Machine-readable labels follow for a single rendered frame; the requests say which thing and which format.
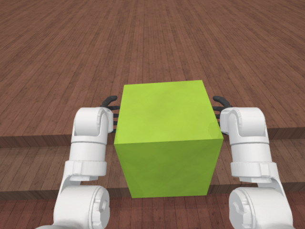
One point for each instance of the robot right forearm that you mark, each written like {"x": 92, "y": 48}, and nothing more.
{"x": 249, "y": 142}

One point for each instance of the robot right upper arm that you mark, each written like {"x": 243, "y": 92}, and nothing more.
{"x": 259, "y": 208}

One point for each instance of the robot left forearm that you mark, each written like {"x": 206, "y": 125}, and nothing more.
{"x": 88, "y": 145}

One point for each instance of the right robot hand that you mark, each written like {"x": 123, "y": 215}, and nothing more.
{"x": 224, "y": 102}

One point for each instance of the left robot hand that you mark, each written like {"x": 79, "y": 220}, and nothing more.
{"x": 105, "y": 104}

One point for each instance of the robot left upper arm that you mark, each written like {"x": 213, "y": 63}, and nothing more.
{"x": 81, "y": 207}

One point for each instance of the carton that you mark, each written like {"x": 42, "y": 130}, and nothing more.
{"x": 167, "y": 139}

